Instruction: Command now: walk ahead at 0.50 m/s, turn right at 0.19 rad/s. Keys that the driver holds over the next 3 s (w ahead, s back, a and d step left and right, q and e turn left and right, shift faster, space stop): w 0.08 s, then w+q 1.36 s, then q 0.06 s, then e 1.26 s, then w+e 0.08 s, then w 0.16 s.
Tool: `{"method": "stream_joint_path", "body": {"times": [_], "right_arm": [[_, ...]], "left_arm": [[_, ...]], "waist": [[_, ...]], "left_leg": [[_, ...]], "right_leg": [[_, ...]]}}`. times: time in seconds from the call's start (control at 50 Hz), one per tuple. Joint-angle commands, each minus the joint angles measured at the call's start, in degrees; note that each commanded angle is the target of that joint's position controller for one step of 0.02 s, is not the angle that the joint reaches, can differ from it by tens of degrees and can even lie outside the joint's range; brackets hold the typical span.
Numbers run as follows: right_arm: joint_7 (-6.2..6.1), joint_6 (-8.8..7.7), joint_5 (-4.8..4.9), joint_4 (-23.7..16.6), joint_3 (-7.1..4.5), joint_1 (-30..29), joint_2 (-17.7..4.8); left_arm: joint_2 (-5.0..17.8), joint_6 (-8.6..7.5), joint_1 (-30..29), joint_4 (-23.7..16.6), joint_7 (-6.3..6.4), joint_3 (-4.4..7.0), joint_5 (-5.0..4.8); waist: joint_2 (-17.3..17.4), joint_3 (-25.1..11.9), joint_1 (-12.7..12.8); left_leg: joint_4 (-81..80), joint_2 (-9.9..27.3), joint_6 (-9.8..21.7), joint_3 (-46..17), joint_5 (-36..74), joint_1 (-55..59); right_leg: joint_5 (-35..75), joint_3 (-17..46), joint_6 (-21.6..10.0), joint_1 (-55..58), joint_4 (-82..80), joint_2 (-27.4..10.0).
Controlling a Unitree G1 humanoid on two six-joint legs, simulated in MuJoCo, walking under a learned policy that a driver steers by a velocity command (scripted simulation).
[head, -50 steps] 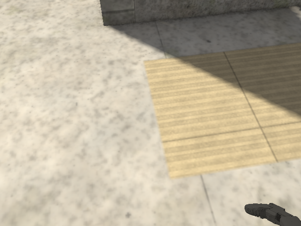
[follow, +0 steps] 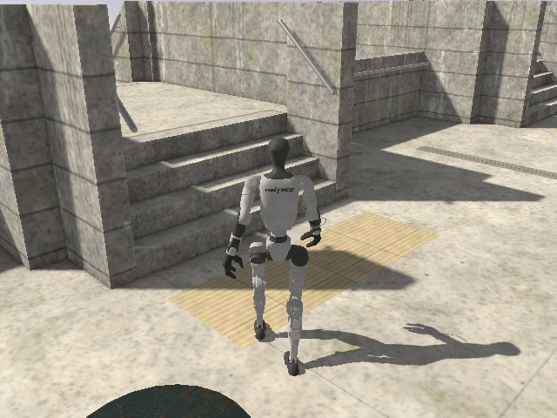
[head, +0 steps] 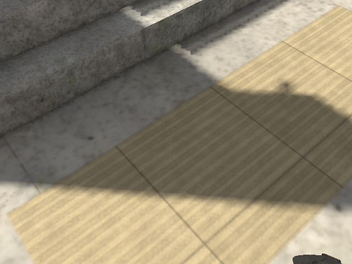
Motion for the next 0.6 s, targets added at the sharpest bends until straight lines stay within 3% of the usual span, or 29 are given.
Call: {"method": "stream_joint_path", "body": {"times": [0.02,0.04,0.06,0.08,0.1,0.12,0.14,0.18,0.22,0.26,0.32,0.44,0.5,0.54,0.56,0.58,0.6], "right_arm": [[-1.07,-1.61,0.37,-1.15,-2.61,6.86,-7.80],[-1.85,-2.16,0.04,1.42,-3.24,15.69,-9.06],[-2.79,-2.47,-1.18,2.40,-4.17,25.11,-13.24],[-2.34,-2.07,-1.57,3.30,-5.45,25.21,-17.63],[-1.61,-1.52,0.67,3.06,-4.55,21.04,-12.45],[-1.31,-1.50,1.25,2.41,-3.77,15.75,-9.02],[-0.99,-1.73,0.98,2.57,-3.22,13.87,-6.88],[-1.01,-2.26,1.30,4.25,-2.60,14.43,-5.52],[-0.96,-2.94,1.67,5.90,-2.80,17.11,-6.16],[-1.21,-2.99,1.92,6.81,-3.24,18.75,-7.48],[-1.43,-2.53,1.99,7.72,-3.52,21.28,-7.86],[-1.69,-1.96,1.35,8.49,-4.17,26.19,-8.86],[-2.21,-1.59,0.90,7.43,-4.74,24.23,-10.03],[-2.13,-1.64,1.10,6.54,-5.03,21.61,-10.66],[-1.76,-2.02,1.68,5.76,-4.65,21.27,-8.93],[-1.73,-2.28,3.06,3.44,-3.46,22.72,-3.86],[-1.92,-1.71,2.80,2.07,-3.65,26.34,-4.95]], "left_arm": [[10.14,-0.67,-0.61,-1.61,0.50,1.96,0.51],[9.88,-0.77,-1.24,-1.58,0.25,1.80,0.46],[6.57,-1.04,-0.09,-3.22,0.08,0.86,0.27],[2.78,-0.84,8.32,-2.70,-0.17,0.44,-1.84],[7.24,-0.66,3.91,-2.11,0.07,0.95,0.47],[7.25,-0.75,-1.53,-3.28,-0.42,1.05,0.67],[6.39,-0.87,-4.94,-4.16,-0.75,0.67,0.95],[4.89,-0.01,-5.68,-4.70,-1.38,0.25,1.90],[3.53,0.63,-6.16,-5.05,-1.76,-0.21,2.04],[2.89,1.01,-9.48,-6.25,-1.91,-0.62,1.96],[2.61,1.16,-18.30,-9.24,-1.89,-1.18,1.61],[2.63,0.56,-29.00,-12.95,-1.73,-1.85,0.54],[4.12,-0.25,-27.47,-13.38,-1.39,-1.44,0.23],[5.99,-1.19,-18.24,-10.72,-0.62,-0.50,0.38],[9.28,-2.04,-10.95,-9.37,0.22,0.59,1.48],[14.05,-1.95,-3.60,-9.64,1.14,1.68,2.85],[15.79,-0.72,-5.31,-9.11,1.03,2.48,2.10]], "waist": [[-5.52,-2.54,-6.46],[-3.55,-7.48,-10.58],[2.71,-15.50,-13.11],[16.37,-19.40,-8.53],[6.05,-12.43,-7.74],[1.89,-5.21,-6.23],[-0.77,-2.68,-5.80],[1.76,-1.79,-3.82],[2.45,-2.40,-3.34],[2.12,-1.24,-3.47],[1.98,1.26,-5.35],[2.75,0.28,-8.99],[3.54,-0.40,-7.23],[1.85,-3.63,-2.77],[-2.79,-8.88,0.19],[-11.30,-17.54,1.94],[-19.60,-18.01,-1.51]], "left_leg": [[-4.14,-4.22,3.26,1.46,-5.68,14.29],[-6.51,-2.78,4.84,0.21,-4.25,26.07],[-6.60,10.47,7.63,-14.49,-10.49,39.77],[-14.40,22.98,15.83,-42.48,-12.70,49.79],[-18.03,19.87,14.80,-44.44,-18.05,43.47],[-18.50,17.61,13.88,-34.25,-16.42,35.92],[-19.56,14.55,12.86,-28.25,-9.15,31.13],[-20.92,9.87,11.17,-20.98,1.05,26.29],[-21.59,8.43,11.94,-18.33,8.24,25.27],[-23.22,7.53,12.61,-16.70,7.60,23.72],[-24.86,5.96,11.93,-15.78,5.05,22.60],[-19.60,5.68,10.08,-17.29,10.75,26.52],[-15.54,6.73,8.48,-20.34,12.17,26.62],[-6.86,4.31,6.51,-20.16,13.96,23.57],[5.09,0.32,5.03,-17.10,9.13,18.78],[21.33,-5.03,3.17,-10.07,-11.18,7.74],[30.74,-8.33,3.04,-5.72,-29.84,-4.11]], "right_leg": [[56.22,4.22,-2.80,-2.36,12.65,-15.55],[53.25,1.92,-1.87,-6.50,23.88,-12.93],[33.86,-0.50,-1.04,-16.24,41.01,-9.38],[-9.41,-3.92,1.37,-34.53,58.58,1.61],[-7.10,0.26,0.44,-39.89,61.69,-2.12],[-1.30,-1.14,0.64,-40.71,59.86,-5.31],[1.74,-2.57,1.00,-39.77,57.03,-7.38],[3.09,-4.09,2.53,-36.66,52.21,-9.73],[3.39,-5.48,4.21,-35.90,49.26,-9.96],[5.13,-6.66,5.88,-37.76,45.04,-10.62],[11.49,-7.72,7.87,-40.37,35.26,-11.11],[17.41,-7.80,8.51,-37.67,23.07,-8.67],[13.19,-6.52,7.17,-31.19,18.21,-7.68],[11.38,-6.93,5.36,-17.56,12.09,-6.12],[7.98,-1.04,3.04,-6.36,9.82,-12.41],[-3.20,15.90,-0.36,7.67,7.16,-27.87],[-8.81,35.47,-5.51,8.09,0.80,-34.04]]}}
Next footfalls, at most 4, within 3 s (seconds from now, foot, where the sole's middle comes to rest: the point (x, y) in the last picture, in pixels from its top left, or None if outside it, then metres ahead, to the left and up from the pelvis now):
0.04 left None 0.20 0.10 -0.77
0.56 right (217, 262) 0.47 -0.07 -0.77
1.10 left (142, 213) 0.64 0.23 -0.77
1.62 right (134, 142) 0.99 0.32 -0.77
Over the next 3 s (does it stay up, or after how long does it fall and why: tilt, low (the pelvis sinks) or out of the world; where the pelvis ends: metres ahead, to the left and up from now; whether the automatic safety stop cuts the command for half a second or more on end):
stays up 0.87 0.29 0.02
